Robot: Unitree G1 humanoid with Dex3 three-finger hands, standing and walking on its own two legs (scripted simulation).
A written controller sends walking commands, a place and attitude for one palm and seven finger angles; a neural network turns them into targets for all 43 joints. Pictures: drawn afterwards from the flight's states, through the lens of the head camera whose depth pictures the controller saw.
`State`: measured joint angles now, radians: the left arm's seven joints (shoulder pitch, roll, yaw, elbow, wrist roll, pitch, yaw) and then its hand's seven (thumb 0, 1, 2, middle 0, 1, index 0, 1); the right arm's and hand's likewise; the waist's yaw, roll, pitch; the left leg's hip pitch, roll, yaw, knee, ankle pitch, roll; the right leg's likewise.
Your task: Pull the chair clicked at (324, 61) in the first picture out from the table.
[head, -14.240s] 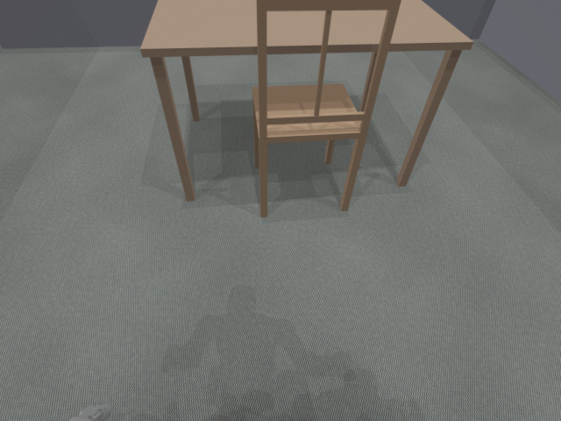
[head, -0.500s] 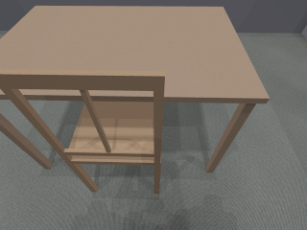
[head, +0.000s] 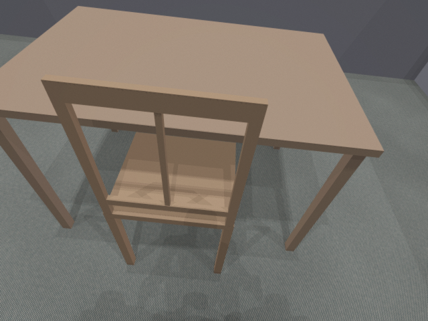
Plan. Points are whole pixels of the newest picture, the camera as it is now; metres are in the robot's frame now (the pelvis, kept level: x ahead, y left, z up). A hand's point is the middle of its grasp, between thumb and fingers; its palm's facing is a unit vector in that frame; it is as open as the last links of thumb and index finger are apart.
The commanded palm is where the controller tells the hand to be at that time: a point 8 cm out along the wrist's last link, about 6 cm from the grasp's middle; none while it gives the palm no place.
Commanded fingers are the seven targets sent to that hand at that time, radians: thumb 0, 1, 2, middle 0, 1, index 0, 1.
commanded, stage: come to a stop and stand still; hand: left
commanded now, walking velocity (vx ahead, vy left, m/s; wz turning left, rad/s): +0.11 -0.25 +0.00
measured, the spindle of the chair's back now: (164, 166) +0.47 +0.16 -0.04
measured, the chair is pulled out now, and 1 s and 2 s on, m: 0.00 0.00 0.00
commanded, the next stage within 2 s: look again from close up in 0.68 s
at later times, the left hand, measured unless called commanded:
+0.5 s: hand out of the picture -0.01 +0.11 -0.17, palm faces +0.00 -0.99 -0.17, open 7.4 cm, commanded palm none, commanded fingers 0.00 0.90 0.90 -0.20 -0.30 -0.20 -0.30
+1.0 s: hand out of the picture -0.02 +0.14 -0.18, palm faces +0.01 -0.98 -0.20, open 7.4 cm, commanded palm none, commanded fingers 0.00 0.90 0.90 -0.20 -0.30 -0.20 -0.30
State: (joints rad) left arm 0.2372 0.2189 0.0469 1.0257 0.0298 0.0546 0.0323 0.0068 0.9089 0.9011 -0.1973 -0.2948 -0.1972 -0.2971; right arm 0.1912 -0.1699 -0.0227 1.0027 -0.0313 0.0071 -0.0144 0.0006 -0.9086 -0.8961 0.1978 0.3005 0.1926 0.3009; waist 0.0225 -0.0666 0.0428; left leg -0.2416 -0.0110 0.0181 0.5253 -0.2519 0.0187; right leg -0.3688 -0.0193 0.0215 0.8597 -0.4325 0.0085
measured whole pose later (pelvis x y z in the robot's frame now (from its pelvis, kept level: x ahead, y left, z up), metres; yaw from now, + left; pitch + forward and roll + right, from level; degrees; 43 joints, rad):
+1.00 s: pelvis -0.01 -0.02 +0.00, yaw +0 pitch -1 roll -1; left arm 0.35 0.14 -0.01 1.06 0.02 -0.03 0.06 0.01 0.90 0.90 -0.20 -0.30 -0.20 -0.30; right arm 0.25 -0.17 -0.01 1.04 -0.01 -0.01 -0.03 0.01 -0.93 -0.90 0.20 0.30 0.19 0.30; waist -0.01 0.02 0.02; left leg -0.26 0.01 0.03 0.59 -0.32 0.03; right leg -0.15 0.06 -0.05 0.53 -0.36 -0.05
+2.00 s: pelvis +0.01 +0.02 +0.00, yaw -2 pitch +0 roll +0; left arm 0.31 0.15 -0.02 1.11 0.01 0.00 0.05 0.00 0.91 0.90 -0.20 -0.29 -0.20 -0.30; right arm 0.26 -0.15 0.02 1.14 0.00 -0.03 -0.04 0.01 -0.92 -0.90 0.20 0.30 0.20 0.30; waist 0.01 -0.04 0.03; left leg -0.18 -0.08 0.08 0.42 -0.25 0.09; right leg -0.12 -0.03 0.00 0.45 -0.33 0.02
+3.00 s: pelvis -0.02 -0.03 -0.08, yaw +1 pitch +18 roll +0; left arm 0.38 0.23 0.25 0.11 -0.31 -0.48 -0.33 0.00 -0.06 0.49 -0.10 -0.14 -0.10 -0.15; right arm 0.24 -0.26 -0.03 0.61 0.04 -0.20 -0.04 0.01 -0.90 -0.90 0.20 0.30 0.20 0.30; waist -0.02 0.02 -0.15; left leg -0.93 -0.02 0.00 1.12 -0.50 0.02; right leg -0.90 0.06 -0.11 1.10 -0.52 -0.09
